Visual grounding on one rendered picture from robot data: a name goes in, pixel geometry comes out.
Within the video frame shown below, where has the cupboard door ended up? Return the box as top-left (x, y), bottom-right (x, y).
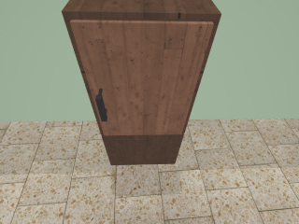
top-left (70, 20), bottom-right (214, 135)

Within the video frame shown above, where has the handle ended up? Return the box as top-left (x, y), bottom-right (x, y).
top-left (95, 88), bottom-right (107, 122)

